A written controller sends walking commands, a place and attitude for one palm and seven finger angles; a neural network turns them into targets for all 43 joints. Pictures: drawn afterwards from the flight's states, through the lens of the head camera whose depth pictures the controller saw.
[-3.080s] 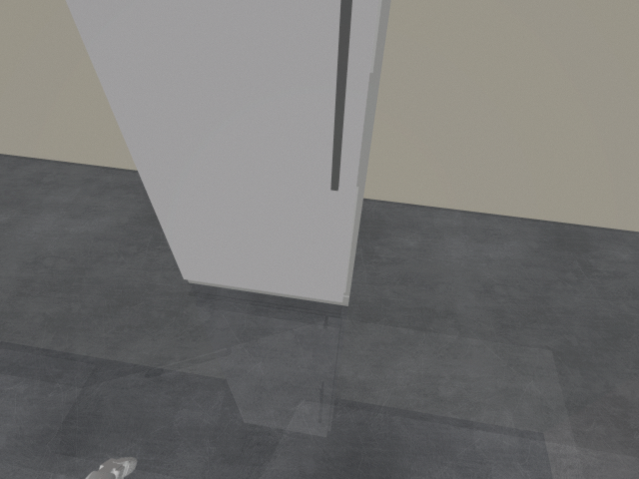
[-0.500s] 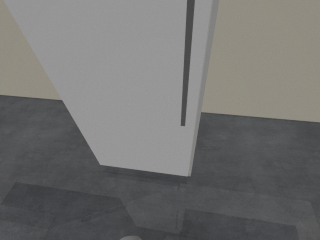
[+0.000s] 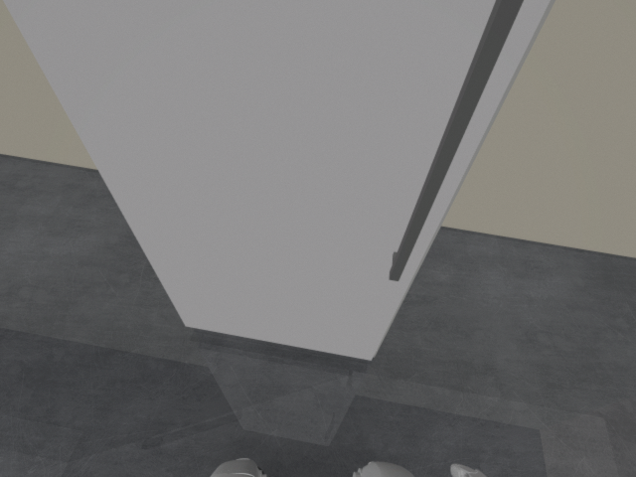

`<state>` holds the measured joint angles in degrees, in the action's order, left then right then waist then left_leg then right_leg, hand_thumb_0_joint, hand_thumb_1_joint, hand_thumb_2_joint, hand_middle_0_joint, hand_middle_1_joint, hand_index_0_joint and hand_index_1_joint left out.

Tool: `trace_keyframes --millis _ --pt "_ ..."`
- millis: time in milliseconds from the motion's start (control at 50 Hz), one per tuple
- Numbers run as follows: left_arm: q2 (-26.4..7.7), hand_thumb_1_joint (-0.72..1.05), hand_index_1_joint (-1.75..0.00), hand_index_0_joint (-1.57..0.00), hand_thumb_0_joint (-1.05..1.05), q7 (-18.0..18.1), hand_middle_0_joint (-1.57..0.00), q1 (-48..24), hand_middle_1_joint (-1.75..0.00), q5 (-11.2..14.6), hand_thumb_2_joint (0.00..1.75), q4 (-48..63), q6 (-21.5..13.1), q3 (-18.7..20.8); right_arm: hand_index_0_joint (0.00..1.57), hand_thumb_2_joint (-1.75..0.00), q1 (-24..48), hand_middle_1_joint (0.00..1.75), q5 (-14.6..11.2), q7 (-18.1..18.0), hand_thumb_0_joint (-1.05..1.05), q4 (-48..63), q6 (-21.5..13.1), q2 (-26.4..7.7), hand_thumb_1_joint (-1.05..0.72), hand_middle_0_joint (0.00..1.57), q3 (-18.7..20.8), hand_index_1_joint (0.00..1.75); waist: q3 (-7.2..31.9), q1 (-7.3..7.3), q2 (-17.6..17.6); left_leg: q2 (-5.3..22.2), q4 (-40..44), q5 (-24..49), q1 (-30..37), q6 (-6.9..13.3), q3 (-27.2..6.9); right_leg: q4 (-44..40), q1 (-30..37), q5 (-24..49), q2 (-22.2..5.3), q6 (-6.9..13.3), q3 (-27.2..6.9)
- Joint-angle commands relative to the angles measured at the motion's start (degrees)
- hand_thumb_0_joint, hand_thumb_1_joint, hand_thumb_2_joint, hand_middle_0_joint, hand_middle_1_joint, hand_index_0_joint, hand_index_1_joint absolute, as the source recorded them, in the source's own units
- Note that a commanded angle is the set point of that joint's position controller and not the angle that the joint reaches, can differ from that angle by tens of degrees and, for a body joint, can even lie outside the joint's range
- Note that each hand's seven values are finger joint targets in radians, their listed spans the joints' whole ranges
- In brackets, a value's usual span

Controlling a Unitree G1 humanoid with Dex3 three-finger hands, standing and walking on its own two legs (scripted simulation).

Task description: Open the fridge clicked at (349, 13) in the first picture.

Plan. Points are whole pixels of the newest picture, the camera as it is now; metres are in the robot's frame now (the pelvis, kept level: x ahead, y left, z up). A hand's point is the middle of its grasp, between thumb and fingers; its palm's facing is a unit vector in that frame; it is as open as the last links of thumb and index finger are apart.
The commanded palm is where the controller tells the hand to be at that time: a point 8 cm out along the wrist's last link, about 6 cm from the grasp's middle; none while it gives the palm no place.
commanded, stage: come to a stop and stand still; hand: right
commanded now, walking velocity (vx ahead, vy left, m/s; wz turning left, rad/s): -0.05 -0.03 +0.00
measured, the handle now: (434, 168) +0.47 -0.10 +0.13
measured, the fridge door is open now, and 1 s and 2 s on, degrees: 0 0 0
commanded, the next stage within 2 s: look again from close up in 1.60 s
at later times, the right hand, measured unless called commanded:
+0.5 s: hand out of the picture -0.04 -0.25 -0.17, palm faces +0.04 +0.99 -0.17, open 7.3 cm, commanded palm none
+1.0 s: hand out of the picture -0.01 -0.16 -0.16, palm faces +0.01 +0.98 -0.21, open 7.2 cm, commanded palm none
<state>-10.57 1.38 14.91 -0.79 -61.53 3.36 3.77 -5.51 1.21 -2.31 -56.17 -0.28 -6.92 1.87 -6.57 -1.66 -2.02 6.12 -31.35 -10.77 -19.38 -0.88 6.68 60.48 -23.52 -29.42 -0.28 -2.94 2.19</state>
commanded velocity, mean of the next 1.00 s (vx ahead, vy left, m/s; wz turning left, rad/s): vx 0.02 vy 0.08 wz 0.00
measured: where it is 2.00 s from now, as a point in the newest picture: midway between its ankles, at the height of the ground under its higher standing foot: outside the picture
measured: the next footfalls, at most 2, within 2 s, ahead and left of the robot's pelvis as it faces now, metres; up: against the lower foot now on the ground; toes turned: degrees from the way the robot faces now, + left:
right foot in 0.16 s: +0.02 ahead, -0.13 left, +0.00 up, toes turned -4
left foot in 0.78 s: -0.02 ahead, +0.12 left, +0.00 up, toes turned +3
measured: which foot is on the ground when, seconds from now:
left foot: down 0.00-0.18, up 0.20-0.76, down 0.78-1.00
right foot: up 0.00-0.14, down 0.16-1.00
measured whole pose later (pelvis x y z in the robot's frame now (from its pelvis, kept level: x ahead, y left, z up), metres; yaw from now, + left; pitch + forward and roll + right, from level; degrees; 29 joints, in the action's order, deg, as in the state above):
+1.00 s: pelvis -0.05 +0.02 +0.01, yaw +0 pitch -2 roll +0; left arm -6.6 1.6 19.1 -1.2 -67.4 0.9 0.9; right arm -13.8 0.1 -2.3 -63.5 0.3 -8.9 1.1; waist -0.7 -2.2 -1.2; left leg -1.0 -25.8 -15.3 -8.9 1.6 3.2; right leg 26.8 -13.2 -11.7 -4.2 -2.3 2.4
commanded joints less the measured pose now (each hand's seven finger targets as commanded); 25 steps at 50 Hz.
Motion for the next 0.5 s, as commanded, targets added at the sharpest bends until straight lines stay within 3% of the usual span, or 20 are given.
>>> trace_keyframes --millis 0,60,80,100,120,140,160,180,200,220,240,280,300,360,420,480 --pt "-2.23 0.9 -0.3 -0.2 0.0 -0.8 -0.2 3.53 -0.3 -0.35 0.9 4.57 0.25 1.29 0.2 -0.9 -4.2 0.3 1.0 -1.38 0.0 2.7 0.67 -13.96 -0.9 0.2 4.0 0.3 10.91 1.64 12.64 15.4 9.55 27.94 6.04 10.48 -9.54 0.0 0.27 3.06 -1.91 -0.08 -2.22" --pt "-1.86 0.9 -0.3 -0.2 0.0 -0.99 -0.2 3.71 -0.3 -0.14 0.9 5.63 -0.92 0.86 0.2 -0.9 -3.55 0.3 1.37 -0.77 0.0 3.96 1.23 -14.34 -0.9 0.2 4.15 0.3 11.04 1.57 15.77 13.69 9.89 15.32 3.98 9.35 -10.48 -11.53 4.64 3.22 -1.62 0.66 -0.02" --pt "-1.92 0.9 -0.3 -0.2 0.0 -0.92 -0.2 5.56 -0.3 -0.05 0.9 5.38 -1.49 0.71 0.2 -0.9 -2.91 0.3 1.27 -0.55 0.0 4.08 1.44 -14.25 -0.9 0.2 4.13 0.3 11.52 0.44 15.04 12.52 8.8 10.07 3.17 8.28 -10.17 -18.07 7.44 5.94 -1.41 0.94 0.98" --pt "-1.55 0.9 -0.3 -0.2 0.0 -0.82 -0.2 7.7 -0.3 -0.01 0.9 4.66 -1.95 0.57 0.2 -0.9 -2.79 0.3 0.99 -0.37 0.0 4.17 1.79 -13.49 -0.9 0.2 3.93 0.3 11.81 -0.53 13.36 10.09 6.7 3.49 0.03 6.32 -8.91 -26.41 13.38 11.78 -0.66 1.16 2.62" --pt "-3.07 0.9 -0.3 -0.2 0.0 -0.77 -0.2 8.72 -0.3 0.01 0.9 4.22 -2.56 0.44 0.2 -0.9 -3.65 0.3 0.39 -0.08 0.0 4.1 2.34 -11.61 -0.9 0.2 3.23 0.3 10.33 -1.17 7.54 6.82 2.51 -5.61 -5.6 3.81 -7.17 -34.18 18.35 14.83 -1.81 1.37 1.24" --pt "-7.39 0.9 -0.3 -0.2 0.0 -0.71 -0.2 7.8 -0.3 -0.49 0.9 5.16 -3.38 1.06 0.2 -0.9 -4.93 0.3 -0.27 0.25 0.0 4.84 2.92 -7.35 -0.9 0.2 2.35 0.3 6.93 -1.08 -10.62 -0.36 -7.21 -16.8 -11.17 0.02 -2.99 -44.42 13.92 9.55 -12.16 3.89 -13.74" --pt "-10.64 0.9 -0.3 -0.2 0.0 -0.44 -0.2 3.69 -0.3 -0.96 0.9 7.67 -3.3 1.09 0.2 -0.9 -4.36 0.3 -0.3 0.28 0.0 5.52 3.05 -6.03 -0.9 0.2 1.93 0.3 2.77 -0.68 -16.51 -4.24 -14.73 -20.25 -8.98 -1.34 -4.63 -51.9 2.0 3.64 -19.7 8.19 -23.5" --pt "-10.8 0.9 -0.3 -0.2 0.0 0.48 -0.2 -0.22 -0.3 -1.25 0.9 7.7 -3.76 0.93 0.2 -0.9 -4.28 0.3 0.07 0.35 0.0 3.93 3.41 -7.44 -0.9 0.2 2.33 0.3 2.19 0.05 -14.49 -3.43 -20.05 -17.49 -7.81 -1.1 -9.73 -53.9 0.46 0.36 -19.57 7.83 -24.75" --pt "-9.1 0.9 -0.3 -0.2 0.0 0.89 -0.2 -2.4 -0.3 -1.24 0.9 7.74 -4.1 0.32 0.2 -0.9 -6.1 0.3 0.4 0.83 0.0 2.56 3.18 -8.46 -0.9 0.2 2.54 0.3 2.11 1.75 -10.27 -3.54 -23.25 -13.89 -7.96 -0.96 -10.89 -52.97 1.83 0.83 -17.99 8.21 -22.62" --pt "-7.86 0.9 -0.3 -0.2 0.0 1.08 -0.2 -3.8 -0.3 -1.08 0.9 7.53 -4.4 -0.29 0.2 -0.9 -8.24 0.3 0.47 1.35 0.0 0.6 2.88 -8.72 -0.9 0.2 2.62 0.3 1.98 2.59 -5.69 -3.78 -24.88 -10.46 -8.72 -1.17 -11.2 -51.92 4.7 3.6 -16.08 7.95 -18.77" --pt "-7.1 0.9 -0.3 -0.2 0.0 1.26 -0.2 -3.49 -0.3 -0.86 0.9 7.23 -4.77 -0.54 0.2 -0.9 -10.0 0.3 0.47 1.68 0.0 -0.71 2.58 -8.31 -0.9 0.2 2.46 0.3 2.69 2.67 -3.81 -3.83 -24.96 -8.07 -9.62 -1.6 -10.89 -50.79 8.87 9.52 -14.56 7.49 -15.04" --pt "-6.27 0.9 -0.3 -0.2 0.0 1.72 -0.2 -0.73 -0.3 -0.39 0.9 5.72 -5.09 -0.68 0.2 -0.9 -11.04 0.3 0.23 1.75 0.0 -2.19 2.42 -8.49 -0.9 0.2 2.25 0.3 3.67 1.75 -4.13 -3.97 -24.22 -6.08 -9.95 -2.42 -10.85 -49.69 14.58 20.56 -14.09 6.85 -11.55" --pt "-5.84 0.9 -0.3 -0.2 0.0 2.02 -0.2 -0.28 -0.3 -0.2 0.9 5.06 -5.14 -0.68 0.2 -0.9 -11.58 0.3 0.19 1.81 0.0 -2.56 2.41 -8.61 -0.9 0.2 2.24 0.3 3.41 1.8 -3.61 -3.75 -23.45 -6.38 -10.48 -2.72 -10.63 -48.63 16.75 26.81 -14.87 7.78 -10.5" --pt "-6.68 0.9 -0.3 -0.2 0.0 2.83 -0.2 4.58 -0.3 -0.28 0.9 2.9 -5.06 -0.35 0.2 -0.9 -11.35 0.3 0.27 1.71 0.0 -2.78 2.86 -8.44 -0.9 0.2 2.3 0.3 5.74 0.03 -3.05 -4.21 -23.12 -8.46 -10.57 -3.16 -10.6 -45.59 23.74 42.06 -16.52 8.61 -10.06" --pt "-7.23 0.9 -0.3 -0.2 0.0 3.34 -0.2 6.55 -0.3 -0.28 0.9 1.59 -4.72 -0.22 0.2 -0.9 -11.46 0.3 0.15 1.66 0.0 -3.06 3.5 -8.38 -0.9 0.2 2.51 0.3 6.38 -0.5 -3.9 -4.43 -23.38 -10.7 -9.97 -3.25 -10.48 -43.99 25.55 49.31 -17.58 9.06 -10.22" --pt "-7.49 0.9 -0.3 -0.2 0.0 3.33 -0.2 6.01 -0.3 -0.25 0.9 0.72 -4.31 0.03 0.2 -0.9 -11.83 0.3 0.1 1.63 0.0 -3.79 4.06 -7.86 -0.9 0.2 2.46 0.3 6.64 -0.42 -4.56 -4.02 -23.17 -11.37 -8.89 -3.18 -10.16 -44.69 24.64 43.34 -17.87 10.46 -10.41"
